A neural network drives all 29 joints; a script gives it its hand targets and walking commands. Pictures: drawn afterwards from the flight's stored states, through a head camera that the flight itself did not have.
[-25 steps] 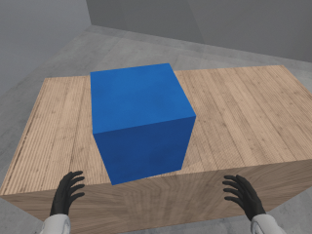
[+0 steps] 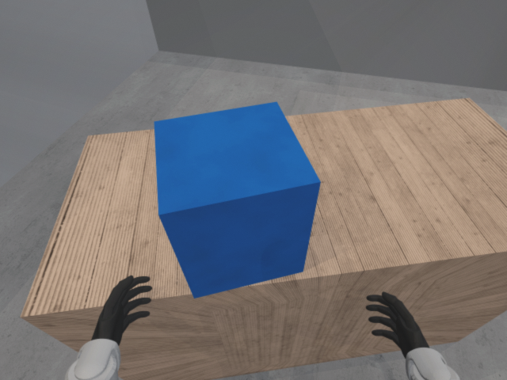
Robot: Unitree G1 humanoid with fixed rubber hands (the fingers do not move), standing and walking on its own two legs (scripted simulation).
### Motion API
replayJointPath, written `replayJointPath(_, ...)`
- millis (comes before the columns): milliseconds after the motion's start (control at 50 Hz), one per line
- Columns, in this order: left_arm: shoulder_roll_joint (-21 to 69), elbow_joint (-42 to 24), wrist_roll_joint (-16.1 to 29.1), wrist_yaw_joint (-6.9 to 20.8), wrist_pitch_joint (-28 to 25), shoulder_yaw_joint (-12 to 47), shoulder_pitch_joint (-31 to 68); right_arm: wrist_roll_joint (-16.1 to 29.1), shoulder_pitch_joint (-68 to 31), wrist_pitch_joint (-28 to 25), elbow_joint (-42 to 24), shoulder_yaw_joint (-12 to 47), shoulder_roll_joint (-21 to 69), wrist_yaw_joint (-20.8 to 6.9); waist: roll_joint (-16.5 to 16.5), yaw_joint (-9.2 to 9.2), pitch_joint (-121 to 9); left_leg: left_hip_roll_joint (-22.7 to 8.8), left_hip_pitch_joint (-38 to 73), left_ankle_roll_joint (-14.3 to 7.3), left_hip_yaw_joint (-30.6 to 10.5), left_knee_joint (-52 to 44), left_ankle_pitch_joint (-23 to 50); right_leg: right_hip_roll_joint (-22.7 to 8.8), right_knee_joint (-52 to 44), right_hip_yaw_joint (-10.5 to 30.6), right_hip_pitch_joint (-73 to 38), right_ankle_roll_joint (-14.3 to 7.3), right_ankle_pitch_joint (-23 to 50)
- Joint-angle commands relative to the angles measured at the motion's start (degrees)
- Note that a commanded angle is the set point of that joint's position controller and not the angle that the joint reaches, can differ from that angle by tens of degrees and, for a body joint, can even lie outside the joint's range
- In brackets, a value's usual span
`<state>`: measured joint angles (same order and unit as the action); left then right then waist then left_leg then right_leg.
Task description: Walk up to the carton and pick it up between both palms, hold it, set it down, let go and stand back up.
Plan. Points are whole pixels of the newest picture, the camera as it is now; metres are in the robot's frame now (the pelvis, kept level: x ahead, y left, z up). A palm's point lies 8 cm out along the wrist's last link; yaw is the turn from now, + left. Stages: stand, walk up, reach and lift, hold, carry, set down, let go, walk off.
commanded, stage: set down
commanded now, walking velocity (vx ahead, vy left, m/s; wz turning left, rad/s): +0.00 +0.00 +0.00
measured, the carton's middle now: (234, 202) +0.39 +0.07 +0.06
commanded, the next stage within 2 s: let go in 0.42 s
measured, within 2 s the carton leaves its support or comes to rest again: neither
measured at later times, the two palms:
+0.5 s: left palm (110, 328) +0.18 +0.24 +0.00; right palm (420, 373) +0.16 -0.22 -0.06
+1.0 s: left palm (106, 327) +0.18 +0.25 +0.00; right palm out of the picture +0.13 -0.20 -0.06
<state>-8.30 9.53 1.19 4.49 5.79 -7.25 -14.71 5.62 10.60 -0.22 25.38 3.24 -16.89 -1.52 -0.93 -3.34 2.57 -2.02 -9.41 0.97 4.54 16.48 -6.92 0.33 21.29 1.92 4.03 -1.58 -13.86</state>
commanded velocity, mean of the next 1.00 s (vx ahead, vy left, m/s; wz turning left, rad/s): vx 0.00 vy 0.00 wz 0.00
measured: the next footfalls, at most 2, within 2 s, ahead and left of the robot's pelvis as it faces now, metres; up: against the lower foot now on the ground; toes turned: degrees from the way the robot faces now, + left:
left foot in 1.32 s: -0.01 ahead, +0.12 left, +0.00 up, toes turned +4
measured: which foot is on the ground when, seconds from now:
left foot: down 0.00-1.00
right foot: down 0.00-1.00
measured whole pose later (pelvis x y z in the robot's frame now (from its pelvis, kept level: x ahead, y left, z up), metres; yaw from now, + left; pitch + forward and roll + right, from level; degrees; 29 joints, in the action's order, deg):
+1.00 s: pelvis -0.04 +0.02 +0.00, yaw +0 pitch -8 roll +1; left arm -10.8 19.8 1.2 4.8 11.8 -4.3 -3.6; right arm 3.3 11.3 0.6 28.9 3.3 -15.7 -1.4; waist -1.3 0.2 3.5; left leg -0.6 -8.4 0.5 4.5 18.3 -10.4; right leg -1.4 21.3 1.4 2.3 -1.6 -12.4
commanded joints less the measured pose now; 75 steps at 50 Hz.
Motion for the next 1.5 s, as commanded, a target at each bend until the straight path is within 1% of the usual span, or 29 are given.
replayJointPath(0,-8.15,18.73,0.15,0.04,8.11,6.3,9.33,-6.39,-8.01,-2.43,0.96,-3.54,-0.06,1.53,11.64,4.87,5.32,3.49,11.86,-2.09,1.84,2.81,-9.66,-1.69,-11.65,-0.72,20.97,1.03,-16.29)
replayJointPath(180,-7.23,21.11,-0.07,0.49,9.38,8.12,8.8,-7.1,-6.24,-2.91,2.69,-4.69,1.5,1.86,7.4,5.84,4.32,2.8,9.99,-1.8,1.47,2.02,-11.67,-1.58,-10.18,-1.61,17.73,0.86,-15.68)
replayJointPath(380,-6.01,23.38,-0.25,0.96,10.53,8.18,9.19,-7.16,-6.2,-1.81,1.85,-3.8,0.1,1.61,12.24,5.23,5.12,3.23,12.25,-2.32,1.61,2.93,-12.15,-1.99,-10.43,-2.09,19.45,-0.2,-16.07)
replayJointPath(420,-6.29,20.52,-0.51,0.39,10.34,8.1,9.95,-7.26,-5.96,-1.84,0.93,-4.86,-0.45,1.43,9.11,5.67,4.07,3.2,11.53,-1.66,1.47,2.7,-12.93,-1.63,-9.76,-2.61,18.34,-0.19,-16.07)
replayJointPath(480,-5.32,22.1,-1.35,1.13,11.11,8.85,10.13,-6.53,-5.84,-0.77,1.87,-3.55,-1.23,1.39,12.55,5.72,5.65,4.28,16.6,-1.8,0.88,4.98,-11.68,-3.82,-11.55,-1.26,23.75,-2.33,-17.49)
replayJointPath(520,-4.77,21.3,-2.03,0.77,11.2,8.81,10.71,-6.15,-5.11,-1.12,1.27,-3.53,-0.99,0.94,9.12,5.86,6.95,3.88,14.94,-1.22,1.0,3.65,-12.79,-2.74,-10.95,-2.33,22.33,-1.77,-15.49)
replayJointPath(640,-5.72,19.52,-1.63,1.11,11.99,8.22,10.81,-4.91,-5.18,-0.66,-2.69,-3.0,-1.6,1.61,12.84,5.19,5.91,5.52,19.55,-1.44,0.66,6.62,-9.86,-4.92,-12.72,-1.39,26.98,-2.91,-17.74)
replayJointPath(720,-4.0,19.12,-1.81,0.1,11.84,9.29,11.62,-5.26,-5.97,-0.53,-2.58,-4.25,-2.21,0.5,9.73,5.95,5.8,3.83,17.74,-0.64,-0.38,3.82,-13.78,-2.64,-10.79,-3.13,24.18,-2.39,-15.72)
replayJointPath(760,-3.9,18.59,-3.25,0.45,12.0,8.3,7.57,-5.21,-2.43,-1.34,-2.75,-3.79,-1.75,0.84,10.96,4.13,7.04,4.33,19.68,-0.36,-0.21,3.6,-12.33,-3.29,-11.18,-2.77,23.56,-2.59,-15.07)
replayJointPath(940,-2.63,19.46,-2.17,-0.78,12.44,10.32,13.18,-5.55,-6.34,-0.81,-2.4,-6.07,-2.88,-0.33,9.7,4.77,5.68,3.09,18.12,-0.21,-1.55,2.34,-15.23,-2.11,-9.76,-3.33,22.28,-2.5,-13.44)
replayJointPath(980,-1.36,17.67,-4.51,-0.77,12.47,8.61,1.88,-4.59,2.25,-2.56,-1.2,-2.61,-2.01,-0.83,10.52,2.09,6.18,2.92,21.02,0.27,-1.91,2.09,-12.22,-2.26,-10.4,-2.93,20.02,-2.74,-9.85)
replayJointPath(1000,-2.34,17.22,-2.45,-1.1,12.25,10.02,10.25,-5.56,-4.83,-1.42,-4.4,-5.35,-2.67,-0.48,10.58,3.47,4.59,1.98,15.98,-0.11,-1.92,0.39,-16.29,-0.89,-9.11,-3.36,16.29,-0.95,-11.34)
replayJointPath(1060,-2.01,18.68,-2.69,-1.26,11.93,10.69,14.19,-5.87,-7.7,-1.03,-1.72,-6.12,-2.84,-1.04,8.44,4.08,6.81,2.97,16.11,0.14,-2.17,1.34,-17.69,-1.67,-9.42,-3.05,20.44,-2.33,-13.81)
replayJointPath(1080,-20.19,12.34,-3.16,-3.07,3.35,1.48,10.01,-9.85,4.19,-0.96,7.8,-8.97,-12.68,1.05,9.11,4.11,10.47,-2.19,-3.39,1.55,-5.53,3.14,-18.63,-3.75,-1.83,-1.22,20.93,0.49,-22.21)
replayJointPath(1100,-23.85,12.97,-3.27,-3.9,0.37,0.38,7.31,-10.54,7.47,-1.33,7.21,-8.62,-13.16,1.29,12.75,3.72,10.96,-2.55,-5.06,-0.73,-5.65,3.44,-24.42,-4.67,-3.0,2.69,22.67,-0.36,-30.17)
replayJointPath(1140,-23.44,14.08,-3.58,-3.88,-1.75,-0.94,6.02,-10.06,6.78,-1.09,7.55,-9.66,-15.52,0.61,14.03,3.34,9.84,-1.5,-8.66,-0.53,-4.17,5.01,-28.44,-4.37,-3.63,3.43,22.36,-0.19,-37.83)
replayJointPath(1160,-22.67,13.39,-4.46,-3.71,-2.44,-1.58,5.87,-9.84,6.97,-1.68,7.24,-9.89,-13.53,0.19,19.16,2.95,3.64,1.63,-1.93,0.1,-0.22,15.51,-23.0,-4.55,-4.92,4.35,24.22,-1.39,-34.98)
replayJointPath(1180,-22.66,13.43,-4.38,-3.85,-3.31,-1.56,6.84,-9.91,4.97,-1.97,6.97,-9.7,-12.59,-0.36,19.23,1.87,0.82,3.09,1.58,-0.03,3.05,24.5,-14.79,-7.03,-5.76,5.61,23.94,-2.25,-28.82)
replayJointPath(1200,-22.59,12.94,-4.72,-3.92,-4.29,-1.58,9.77,-9.89,7.08,-2.72,7.57,-9.19,-11.41,-0.52,14.1,3.7,-1.72,1.45,-0.71,-1.03,1.28,22.44,-7.89,-6.69,-1.17,4.96,18.55,-3.34,-15.58)
replayJointPath(1220,-20.71,13.98,-4.45,-3.82,-5.0,-0.96,7.78,-10.08,4.66,-3.07,6.98,-9.3,-11.37,-0.9,11.94,1.89,-5.68,0.78,0.72,-0.47,2.36,21.71,-7.16,-6.66,0.36,2.97,16.57,-2.83,-12.52)
replayJointPath(1240,-22.56,13.49,-4.19,-3.73,-4.69,-0.65,9.97,-9.57,4.04,-3.11,6.94,-9.25,-11.56,-1.13,11.6,3.54,-8.82,0.45,0.32,-0.7,2.25,18.87,-6.08,-4.74,5.26,0.63,13.77,-3.26,-8.48)
replayJointPath(1260,-20.11,14.24,-3.82,-3.75,-4.84,0.08,7.98,-9.71,2.03,-3.62,6.55,-9.0,-11.96,-0.98,7.06,2.08,-10.25,-1.27,-0.15,-1.86,0.45,13.22,-6.38,-3.88,9.79,-0.05,11.33,-2.79,-7.22)
replayJointPath(1280,-21.43,14.19,-4.01,-3.73,-5.07,-0.32,7.92,-9.61,1.7,-4.14,6.96,-8.21,-11.24,-1.07,4.21,3.15,-9.53,-3.58,-1.3,-3.29,-5.35,9.51,-14.56,-1.91,14.35,-2.18,13.77,-0.9,-8.72)
replayJointPath(1320,-20.28,12.37,-3.86,-3.88,-5.47,-0.1,6.07,-8.81,-2.54,-3.86,5.37,-8.77,-15.21,-0.62,-0.62,0.79,0.81,-11.4,-10.93,-7.48,-20.99,-1.35,-34.09,1.82,24.36,-1.1,20.62,0.31,-11.63)
replayJointPath(1340,-20.92,12.47,-3.77,-3.83,-5.49,-0.74,4.51,-8.96,-0.87,-3.56,5.53,-9.2,-16.94,-0.36,-1.39,1.61,2.73,-14.28,-20.15,-9.6,-20.82,-5.95,-46.14,1.56,30.61,-2.44,16.07,0.48,-12.52)
replayJointPath(1360,-21.23,11.87,-3.85,-3.95,-5.74,-1.1,1.58,-9.34,-2.82,-3.36,5.77,-9.91,-18.5,-0.14,-0.65,-0.1,8.07,-14.68,-27.21,-11.1,-22.23,-6.85,-48.88,1.67,33.69,-0.52,16.02,0.15,-14.34)
replayJointPath(1380,-21.31,12.85,-3.8,-3.87,-5.15,-0.94,-0.26,-9.38,-3.3,-2.94,5.61,-10.03,-19.49,-0.26,-2.83,-0.77,5.55,-13.94,-24.62,-11.06,-20.41,-4.75,-46.73,1.35,31.02,0.47,15.97,0.41,-13.46)
replayJointPath(1440,-19.8,14.01,-4.37,-4.5,-5.94,-0.38,-1.61,-8.86,-2.3,-1.61,5.78,-9.51,-16.85,-0.9,2.43,-0.82,2.65,-7.59,-20.77,-6.87,-12.14,1.36,-37.38,1.86,14.65,-2.96,10.16,-0.56,-9.17)
replayJointPath(1480,-21.0,13.73,-4.74,-5.03,-7.39,0.12,1.04,-7.9,-1.19,-1.84,6.31,-9.12,-14.56,-0.99,7.65,0.92,-1.71,-4.27,-14.59,-5.16,-8.29,12.13,-23.87,-2.84,7.02,5.0,12.56,-2.31,-10.57)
